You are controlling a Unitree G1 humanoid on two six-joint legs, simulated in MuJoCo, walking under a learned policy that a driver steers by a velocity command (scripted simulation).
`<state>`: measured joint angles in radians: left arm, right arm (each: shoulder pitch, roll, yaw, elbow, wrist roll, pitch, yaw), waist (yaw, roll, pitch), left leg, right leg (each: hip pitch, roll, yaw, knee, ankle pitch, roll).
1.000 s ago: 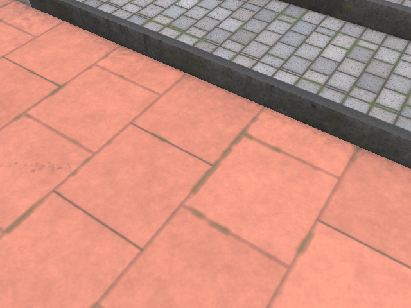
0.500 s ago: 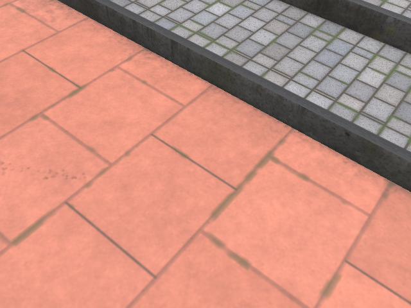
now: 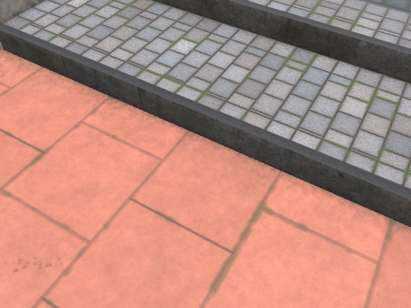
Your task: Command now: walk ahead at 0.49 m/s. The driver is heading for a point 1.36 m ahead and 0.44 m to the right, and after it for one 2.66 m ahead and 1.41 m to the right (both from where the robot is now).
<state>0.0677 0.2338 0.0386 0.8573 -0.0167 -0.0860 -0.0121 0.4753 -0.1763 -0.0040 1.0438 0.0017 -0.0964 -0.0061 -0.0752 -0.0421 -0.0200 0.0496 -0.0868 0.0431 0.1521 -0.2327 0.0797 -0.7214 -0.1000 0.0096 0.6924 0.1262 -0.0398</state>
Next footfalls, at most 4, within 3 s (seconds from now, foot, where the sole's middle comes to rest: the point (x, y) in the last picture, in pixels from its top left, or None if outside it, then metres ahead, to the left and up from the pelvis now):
0.18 right None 0.31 -0.12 -0.78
0.66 left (177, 288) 0.59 0.06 -0.78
1.20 right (276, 247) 0.72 -0.30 -0.78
1.88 left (268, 118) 1.25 -0.35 -0.64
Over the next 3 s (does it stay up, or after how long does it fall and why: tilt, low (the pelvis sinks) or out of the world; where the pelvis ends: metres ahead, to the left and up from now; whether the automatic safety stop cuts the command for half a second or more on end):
stays up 1.42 -0.41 0.13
